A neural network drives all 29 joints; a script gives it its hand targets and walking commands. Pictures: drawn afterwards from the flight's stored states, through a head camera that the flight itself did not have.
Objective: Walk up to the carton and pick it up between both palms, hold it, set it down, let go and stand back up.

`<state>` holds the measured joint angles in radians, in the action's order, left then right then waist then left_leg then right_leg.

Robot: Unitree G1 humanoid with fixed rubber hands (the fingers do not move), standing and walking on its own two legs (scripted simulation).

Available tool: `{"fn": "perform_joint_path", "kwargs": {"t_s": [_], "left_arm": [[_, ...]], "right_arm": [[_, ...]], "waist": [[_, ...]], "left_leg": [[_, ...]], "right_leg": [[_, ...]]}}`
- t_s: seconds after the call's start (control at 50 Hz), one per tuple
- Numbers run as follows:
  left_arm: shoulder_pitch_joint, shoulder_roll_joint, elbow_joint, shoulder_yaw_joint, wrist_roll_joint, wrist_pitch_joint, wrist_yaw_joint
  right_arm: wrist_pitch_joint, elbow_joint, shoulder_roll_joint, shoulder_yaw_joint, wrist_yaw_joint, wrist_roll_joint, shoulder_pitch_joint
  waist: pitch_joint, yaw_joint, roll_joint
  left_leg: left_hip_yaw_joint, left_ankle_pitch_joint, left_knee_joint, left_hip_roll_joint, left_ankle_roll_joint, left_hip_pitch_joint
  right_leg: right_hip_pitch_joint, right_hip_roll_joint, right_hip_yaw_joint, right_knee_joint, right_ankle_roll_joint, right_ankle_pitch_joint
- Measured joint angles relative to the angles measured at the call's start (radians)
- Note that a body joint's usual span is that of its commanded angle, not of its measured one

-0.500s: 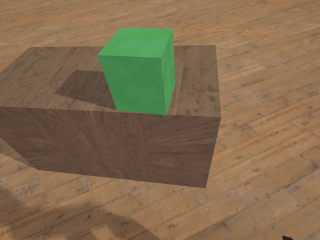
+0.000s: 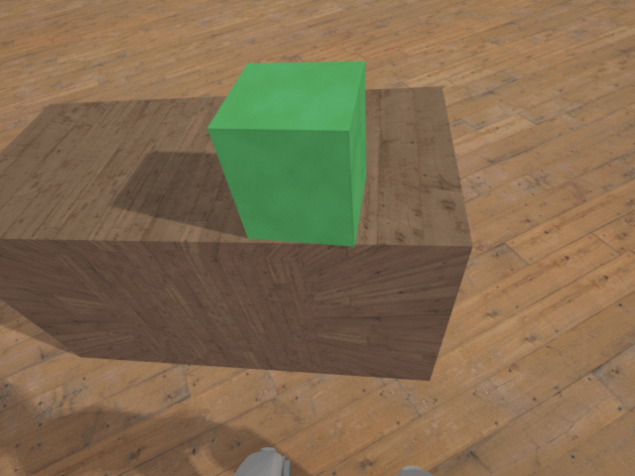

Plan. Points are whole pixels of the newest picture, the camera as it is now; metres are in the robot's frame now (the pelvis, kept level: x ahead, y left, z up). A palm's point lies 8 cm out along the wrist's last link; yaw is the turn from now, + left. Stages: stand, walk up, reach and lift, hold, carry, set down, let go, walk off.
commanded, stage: walk up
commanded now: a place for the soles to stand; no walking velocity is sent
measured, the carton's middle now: (302, 156) +0.65 +0.02 +0.04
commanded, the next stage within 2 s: none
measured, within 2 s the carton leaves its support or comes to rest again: neither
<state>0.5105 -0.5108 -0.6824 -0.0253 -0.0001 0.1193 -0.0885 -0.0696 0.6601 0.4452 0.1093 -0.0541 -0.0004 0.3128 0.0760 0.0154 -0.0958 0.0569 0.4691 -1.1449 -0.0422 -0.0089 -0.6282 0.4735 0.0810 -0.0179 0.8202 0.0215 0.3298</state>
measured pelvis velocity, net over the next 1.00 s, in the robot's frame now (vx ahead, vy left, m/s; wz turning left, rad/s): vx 0.02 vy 0.07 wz -0.07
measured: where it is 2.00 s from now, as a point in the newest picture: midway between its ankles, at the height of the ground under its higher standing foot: outside the picture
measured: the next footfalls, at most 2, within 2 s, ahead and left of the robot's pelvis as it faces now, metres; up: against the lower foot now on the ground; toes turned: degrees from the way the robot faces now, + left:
left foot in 0.16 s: +0.09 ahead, +0.20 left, +0.00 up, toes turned -3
right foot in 0.40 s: +0.11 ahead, -0.08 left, +0.00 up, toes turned -3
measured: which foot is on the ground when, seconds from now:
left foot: up 0.00-0.14, down 0.16-1.00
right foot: down 0.00-0.16, up 0.18-0.38, down 0.40-1.00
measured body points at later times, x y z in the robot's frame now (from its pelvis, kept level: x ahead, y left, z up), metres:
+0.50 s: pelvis +0.03 +0.07 -0.01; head +0.06 +0.06 +0.44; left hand +0.16 +0.41 -0.07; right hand +0.10 -0.27 -0.10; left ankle +0.05 +0.20 -0.70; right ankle +0.07 -0.08 -0.70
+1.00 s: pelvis +0.02 +0.07 -0.01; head +0.04 +0.06 +0.44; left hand +0.16 +0.40 -0.07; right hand +0.11 -0.27 -0.10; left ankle +0.05 +0.20 -0.70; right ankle +0.07 -0.08 -0.70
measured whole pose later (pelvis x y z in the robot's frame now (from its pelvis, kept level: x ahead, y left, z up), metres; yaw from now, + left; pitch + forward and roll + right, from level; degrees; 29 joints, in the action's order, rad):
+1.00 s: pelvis +0.02 +0.07 -0.01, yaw -4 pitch -1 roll +0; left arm 0.28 -0.50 -0.69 -0.03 0.00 0.06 -0.05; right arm -0.01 0.70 0.43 0.09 -0.03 0.00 0.23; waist 0.08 0.03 -0.03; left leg 0.00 0.44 -0.88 -0.03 0.00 -0.42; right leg 0.47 0.03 0.03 0.84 0.00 0.35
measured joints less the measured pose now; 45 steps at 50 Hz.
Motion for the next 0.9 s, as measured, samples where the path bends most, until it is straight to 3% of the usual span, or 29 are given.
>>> {"fn": "perform_joint_path", "kwargs": {"t_s": [0.08,0.16,0.2,0.26,0.32,0.38,0.42,0.46,0.9], "left_arm": [[-0.012,0.000,0.000,0.000,0.000,-0.017,0.000],[-0.076,0.000,0.000,0.000,0.000,-0.045,0.005],[-0.127,0.002,-0.006,0.000,0.000,-0.072,0.005],[-0.188,0.007,-0.005,0.000,0.000,-0.076,0.006],[-0.218,0.006,-0.006,0.000,0.000,-0.069,0.019],[-0.221,0.006,-0.005,0.000,0.000,-0.065,0.031],[-0.218,0.008,-0.007,0.000,0.000,-0.056,0.035],[-0.214,0.008,-0.007,0.000,0.000,-0.045,0.036],[-0.248,0.008,-0.007,0.000,0.000,-0.061,0.040]], "right_arm": [[0.004,0.000,0.000,0.000,0.001,0.000,-0.023],[0.033,0.001,0.004,0.000,0.014,0.000,-0.006],[0.037,0.021,-0.010,-0.010,0.019,0.000,-0.001],[0.036,0.030,-0.011,-0.014,0.026,0.000,0.007],[0.058,0.029,-0.010,-0.014,0.031,0.000,0.007],[0.075,0.029,-0.011,-0.014,0.032,0.000,0.007],[0.075,0.030,-0.011,-0.014,0.033,0.000,0.001],[0.072,0.030,-0.010,-0.018,0.034,0.000,-0.008],[0.058,0.038,-0.010,-0.019,0.028,0.000,-0.086]], "waist": [[-0.001,-0.009,-0.003],[-0.002,-0.005,0.006],[0.005,-0.004,0.056],[0.004,0.009,0.076],[0.005,0.011,0.083],[0.004,0.010,0.085],[0.005,0.011,0.076],[0.005,0.011,0.071],[0.005,0.011,0.068]], "left_leg": [[-0.001,-0.008,0.042,-0.007,0.000,0.021],[-0.019,-0.025,0.246,0.000,0.002,0.189],[-0.050,-0.005,0.217,0.027,0.018,0.191],[-0.051,-0.023,0.237,0.029,0.015,0.204],[-0.054,-0.032,0.255,0.027,0.008,0.203],[-0.056,-0.026,0.256,0.026,0.008,0.195],[-0.053,-0.022,0.256,0.021,0.008,0.194],[-0.051,-0.029,0.255,0.020,0.008,0.194],[-0.064,-0.033,0.269,0.019,0.006,0.210]], "right_leg": [[0.001,0.002,0.028,0.000,0.000,0.007],[0.023,0.003,0.059,0.083,0.011,0.061],[0.059,-0.004,0.106,0.194,0.014,0.109],[0.067,-0.047,0.095,0.243,0.013,0.114],[0.064,-0.051,0.066,0.231,0.013,0.120],[0.027,-0.051,0.055,0.104,0.013,0.129],[0.004,-0.054,0.049,0.023,-0.007,0.051],[0.004,-0.054,0.047,0.022,-0.029,0.029],[0.003,-0.053,0.060,0.024,-0.030,0.027]]}}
